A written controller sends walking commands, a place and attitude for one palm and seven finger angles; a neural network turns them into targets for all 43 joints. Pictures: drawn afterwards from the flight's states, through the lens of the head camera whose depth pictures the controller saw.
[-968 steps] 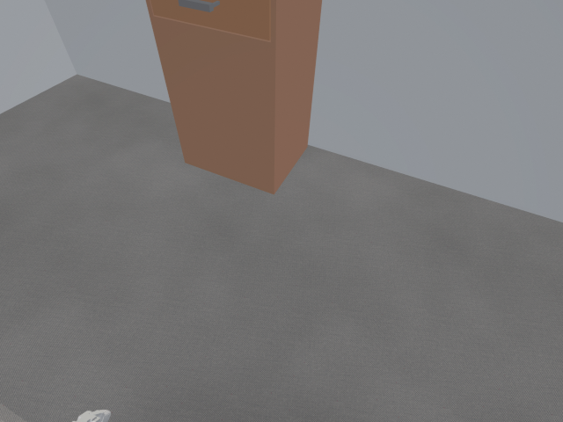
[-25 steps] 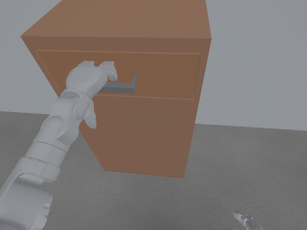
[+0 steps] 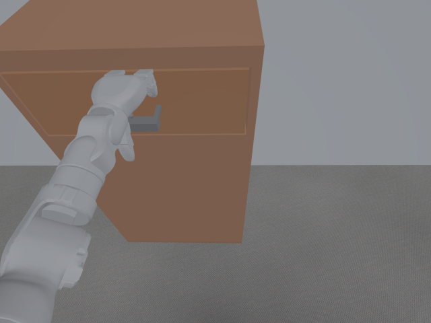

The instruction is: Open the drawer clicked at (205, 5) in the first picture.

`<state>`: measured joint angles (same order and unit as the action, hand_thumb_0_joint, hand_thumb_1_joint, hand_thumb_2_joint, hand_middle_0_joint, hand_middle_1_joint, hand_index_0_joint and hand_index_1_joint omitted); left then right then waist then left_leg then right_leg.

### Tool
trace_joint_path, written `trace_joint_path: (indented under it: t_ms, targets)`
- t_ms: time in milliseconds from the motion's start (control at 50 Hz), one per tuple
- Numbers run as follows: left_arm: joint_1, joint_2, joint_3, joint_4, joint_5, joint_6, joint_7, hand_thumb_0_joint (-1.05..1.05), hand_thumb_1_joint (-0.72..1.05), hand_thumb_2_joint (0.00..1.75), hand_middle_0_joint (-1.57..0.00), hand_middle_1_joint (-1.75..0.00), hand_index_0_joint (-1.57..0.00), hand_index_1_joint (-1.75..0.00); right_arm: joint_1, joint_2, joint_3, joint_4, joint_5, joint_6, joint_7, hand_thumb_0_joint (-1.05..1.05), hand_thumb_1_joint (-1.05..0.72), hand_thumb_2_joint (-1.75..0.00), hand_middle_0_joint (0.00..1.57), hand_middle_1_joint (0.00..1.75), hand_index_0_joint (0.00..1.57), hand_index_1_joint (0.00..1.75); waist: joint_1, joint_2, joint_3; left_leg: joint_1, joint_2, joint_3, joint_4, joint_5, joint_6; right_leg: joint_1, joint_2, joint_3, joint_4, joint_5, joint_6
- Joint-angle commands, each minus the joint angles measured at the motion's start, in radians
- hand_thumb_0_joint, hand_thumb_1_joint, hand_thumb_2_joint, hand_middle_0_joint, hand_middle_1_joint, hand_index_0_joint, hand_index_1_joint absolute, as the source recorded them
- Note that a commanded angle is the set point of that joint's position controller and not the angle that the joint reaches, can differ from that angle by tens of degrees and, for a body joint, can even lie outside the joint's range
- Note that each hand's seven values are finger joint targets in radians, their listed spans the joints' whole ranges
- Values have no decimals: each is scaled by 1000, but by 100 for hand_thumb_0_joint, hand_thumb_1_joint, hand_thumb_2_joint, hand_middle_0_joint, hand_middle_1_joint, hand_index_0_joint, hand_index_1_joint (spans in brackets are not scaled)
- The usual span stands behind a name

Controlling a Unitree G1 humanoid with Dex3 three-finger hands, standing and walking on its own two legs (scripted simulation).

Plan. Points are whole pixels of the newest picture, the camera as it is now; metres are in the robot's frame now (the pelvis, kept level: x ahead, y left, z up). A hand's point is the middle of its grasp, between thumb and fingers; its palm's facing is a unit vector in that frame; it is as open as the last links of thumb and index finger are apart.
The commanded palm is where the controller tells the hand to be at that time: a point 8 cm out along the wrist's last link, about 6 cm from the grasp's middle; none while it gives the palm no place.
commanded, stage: move the hooked fingers above the handle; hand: left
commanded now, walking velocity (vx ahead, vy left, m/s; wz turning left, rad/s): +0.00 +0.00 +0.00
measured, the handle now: (131, 116) +0.52 +0.19 +0.09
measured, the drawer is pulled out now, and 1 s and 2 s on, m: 0.00 0.00 0.00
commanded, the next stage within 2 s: none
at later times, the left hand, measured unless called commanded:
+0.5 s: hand (122, 117) +0.46 +0.18 +0.14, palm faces -0.01 -0.02 -1.00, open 13.8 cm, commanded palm +0.46 +0.19 +0.21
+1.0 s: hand (131, 112) +0.48 +0.17 +0.13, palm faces +0.02 -0.04 -1.00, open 13.8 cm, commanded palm +0.46 +0.19 +0.21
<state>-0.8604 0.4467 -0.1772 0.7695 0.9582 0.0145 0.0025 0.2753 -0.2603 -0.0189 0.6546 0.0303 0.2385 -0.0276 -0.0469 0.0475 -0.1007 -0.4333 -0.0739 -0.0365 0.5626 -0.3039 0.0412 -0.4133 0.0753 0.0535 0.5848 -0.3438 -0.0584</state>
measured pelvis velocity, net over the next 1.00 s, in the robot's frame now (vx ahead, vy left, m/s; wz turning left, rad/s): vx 0.00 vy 0.01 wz -0.01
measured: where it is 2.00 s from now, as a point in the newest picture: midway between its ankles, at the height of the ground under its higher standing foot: outside the picture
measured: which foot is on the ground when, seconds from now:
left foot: down 0.00-1.00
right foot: down 0.00-1.00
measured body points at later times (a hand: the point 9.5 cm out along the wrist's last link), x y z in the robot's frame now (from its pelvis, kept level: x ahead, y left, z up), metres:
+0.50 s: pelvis -0.01 +0.00 +0.00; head +0.03 -0.02 +0.45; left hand +0.46 +0.18 +0.19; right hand +0.09 -0.26 -0.13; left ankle -0.02 +0.10 -0.73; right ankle -0.04 -0.08 -0.73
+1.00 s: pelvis +0.00 +0.01 +0.00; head +0.04 -0.01 +0.45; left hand +0.47 +0.17 +0.19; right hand +0.05 -0.25 -0.14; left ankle -0.02 +0.10 -0.73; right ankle -0.04 -0.08 -0.73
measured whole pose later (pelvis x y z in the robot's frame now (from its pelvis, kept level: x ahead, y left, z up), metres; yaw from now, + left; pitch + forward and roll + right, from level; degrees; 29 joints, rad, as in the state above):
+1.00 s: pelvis +0.00 +0.01 +0.00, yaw -1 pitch +11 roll +0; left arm -0.90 0.43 -0.16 0.85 0.99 0.00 0.05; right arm 0.31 -0.25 -0.03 0.67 0.03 0.21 -0.02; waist -0.07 0.05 -0.12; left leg -0.47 -0.07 -0.02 0.58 -0.31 0.05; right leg -0.45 0.07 0.06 0.59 -0.34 -0.05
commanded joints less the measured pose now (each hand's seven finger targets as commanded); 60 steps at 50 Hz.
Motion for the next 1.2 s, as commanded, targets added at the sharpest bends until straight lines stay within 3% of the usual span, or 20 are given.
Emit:
trace_joint_path:
  t_ms: [0, 40, 140, 160, 200, 260, 300, 340, 360, 420, 540, 680, 720, 820, 860, 960, 1040, 1120, 1160, 1180]
  targets:
    - [-518, 303, 144, -181, 22, 12, 66, 0, -50, 30, -30, -120, -30, -120, 9, -122, -48, -104, -3, -28, -15, 0, -90, -90, 20, 30, 20, 30, 17, -30, -433, 164, 30, 41, 3, 478, 15, 217, -56, -4, -24, 557, 16]
    - [-510, 312, 156, -209, 17, 7, 60, 0, -50, 30, -30, -120, -30, -120, 12, -123, -53, -109, -6, -28, -11, 0, -90, -90, 20, 30, 20, 30, 18, -36, -466, 171, 30, 43, 8, 514, 18, 257, -60, 2, -22, 626, 23]
    - [-417, 337, 173, -195, 1, 8, 22, 0, -50, 30, -30, -120, -30, -120, -6, -132, -47, -126, 3, -26, -18, 0, -90, -90, 20, 30, 20, 30, 24, -95, -390, 114, 27, 55, -16, 434, 24, 289, -72, 10, -43, 653, 38]
    - [-395, 353, 183, -194, 9, 6, 16, 0, -50, 30, -30, -120, -30, -120, -11, -133, -47, -126, 3, -23, -21, 0, -90, -90, 20, 30, 20, 30, 28, -93, -388, 117, 25, 55, -19, 428, 24, 289, -69, 10, -42, 637, 36]
    - [-437, 264, 100, -228, 2, -4, 5, 0, -50, 30, -30, -120, -30, -120, -15, -126, -51, -128, 9, -27, -23, 0, -90, -90, 20, 30, 20, 30, 2, -59, -349, 151, 28, 56, -21, 408, 25, 224, -62, 3, -61, 559, 31]
    - [-459, 269, 101, -242, -9, -25, -2, 0, -50, 30, -30, -120, -30, -120, -6, -129, -55, -121, 12, -33, -27, 0, -90, -90, 20, 30, 20, 30, -6, -39, -338, 192, 30, 47, -20, 386, 26, 179, -54, 1, -75, 473, 24]
    - [-499, 213, 54, -253, -18, -37, 0, 0, -50, 30, -30, -120, -30, -120, -4, -119, -55, -119, 12, -40, -27, 0, -90, -90, 20, 30, 20, 30, -19, -24, -334, 213, 28, 42, -19, 372, 25, 147, -52, -5, -81, 428, 22]
    - [-524, 260, 91, -196, -16, -37, 12, 0, -50, 30, -30, -120, -30, -120, 3, -128, -52, -102, 16, -45, -32, 0, -90, -90, 20, 30, 20, 30, -29, -65, -298, 191, 31, 35, -23, 335, 24, 119, -50, -6, -88, 379, 21]
    - [-549, 226, 61, -185, -21, -35, 18, 0, -50, 30, -30, -120, -30, -120, 4, -126, -49, -102, 16, -49, -32, 0, -90, -90, 20, 30, 20, 30, -33, -54, -290, 187, 29, 34, -25, 325, 23, 105, -50, -9, -88, 361, 21]
    - [-620, 264, 85, -134, -8, -24, 46, 0, -50, 30, -30, -120, -30, -120, 20, -131, -47, -85, 12, -58, -33, 0, -90, -90, 20, 30, 20, 30, -46, -51, -314, 184, 31, 30, -17, 313, 20, 88, -51, -11, -83, 323, 18]
    - [-606, 282, 102, -41, 18, 10, 53, 0, -50, 30, -30, -120, -30, -120, 30, -130, -40, -93, 8, -53, -28, 0, -90, -90, 20, 30, 20, 30, -27, -42, -382, 171, 34, 31, 2, 401, 15, 125, -48, -16, -48, 416, 16]
    - [-521, 196, 52, -68, 19, 2, 5, 0, -50, 30, -30, -120, -30, -120, 30, -127, -47, -114, 6, -36, -18, 0, -90, -90, 20, 30, 20, 30, -17, -54, -360, 198, 43, 28, 7, 459, 14, 102, -42, -25, -44, 429, 15]
    - [-542, 153, 27, -91, 6, -11, -1, 0, -50, 30, -30, -120, -30, -120, 35, -123, -53, -111, 8, -37, -14, 0, -90, -90, 20, 30, 20, 30, -31, -76, -336, 204, 45, 22, 9, 453, 16, 80, -41, -29, -53, 405, 13]
    - [-631, 235, 91, -142, 10, -36, 52, 0, -50, 30, -30, -120, -30, -120, 52, -124, -56, -95, 3, -44, -18, 0, -90, -90, 20, 30, 20, 30, -29, -44, -373, 205, 46, 13, 6, 429, 12, 74, -37, -29, -46, 361, 8]
    - [-646, 311, 160, -169, 26, -37, 92, 0, -50, 30, -30, -120, -30, -120, 62, -123, -62, -87, -3, -50, -14, 0, -90, -90, 20, 30, 20, 30, -5, 8, -446, 240, 48, 9, 15, 487, 7, 90, -30, -28, -26, 389, 3]
    - [-623, 298, 160, -142, 35, 17, 130, 0, -50, 30, -30, -120, -30, -120, 50, -124, -60, -82, -3, -52, -4, 0, -90, -90, 20, 30, 20, 30, -1, -18, -453, 237, 54, 15, 13, 535, 4, 110, -26, -37, -26, 422, 7]
    - [-610, 307, 153, -114, 36, 48, 106, 0, -50, 30, -30, -120, -30, -120, 34, -130, -54, -86, 4, -48, -11, 0, -90, -90, 20, 30, 20, 30, -7, -56, -425, 206, 50, 27, -5, 489, 14, 150, -36, -29, -42, 441, 13]
    - [-554, 226, 84, -118, 28, 53, 56, 0, -50, 30, -30, -120, -30, -120, 15, -125, -54, -103, 6, -43, -14, 0, -90, -90, 20, 30, 20, 30, -11, -54, -393, 220, 47, 33, -6, 508, 17, 154, -43, -26, -53, 466, 15]
    - [-488, 253, 110, -120, 26, 50, 31, 0, -50, 30, -30, -120, -30, -120, 9, -128, -52, -111, 5, -39, -14, 0, -90, -90, 20, 30, 20, 30, 4, -77, -385, 216, 46, 33, -8, 498, 20, 171, -43, -24, -51, 481, 18]
    - [-474, 220, 81, -139, 17, 46, 17, 0, -50, 30, -30, -120, -30, -120, -2, -127, -50, -121, 6, -37, -15, 0, -90, -90, 20, 30, 20, 30, 3, -80, -374, 212, 42, 38, -12, 480, 22, 172, -45, -21, -57, 480, 20]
